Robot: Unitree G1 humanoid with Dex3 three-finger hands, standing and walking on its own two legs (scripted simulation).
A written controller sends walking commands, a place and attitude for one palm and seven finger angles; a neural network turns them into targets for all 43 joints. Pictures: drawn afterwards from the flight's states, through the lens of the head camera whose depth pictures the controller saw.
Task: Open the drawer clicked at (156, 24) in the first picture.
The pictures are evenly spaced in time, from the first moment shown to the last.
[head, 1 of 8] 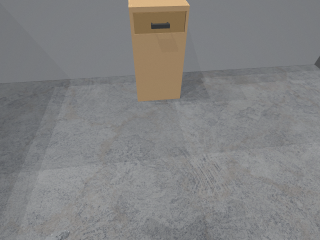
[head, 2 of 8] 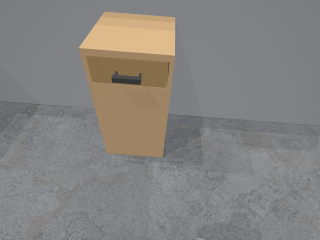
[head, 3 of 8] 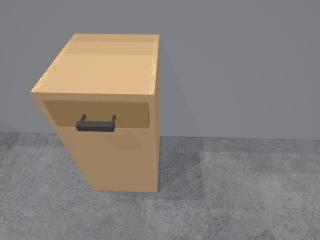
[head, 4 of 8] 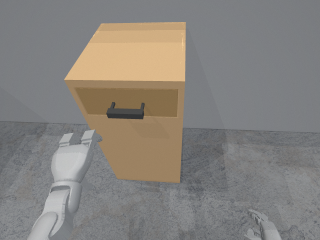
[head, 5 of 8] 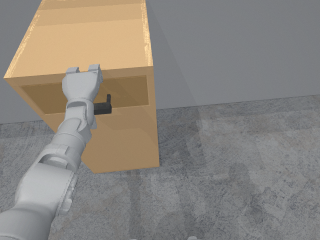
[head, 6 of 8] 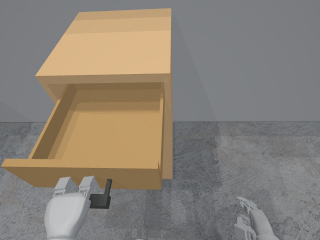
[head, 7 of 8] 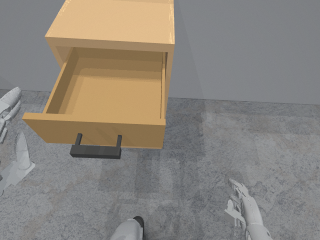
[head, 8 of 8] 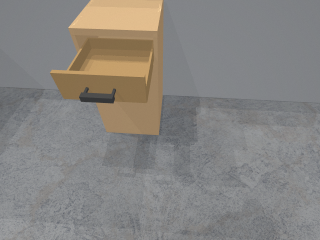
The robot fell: no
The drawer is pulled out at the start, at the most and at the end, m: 0.00 0.30 0.29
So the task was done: yes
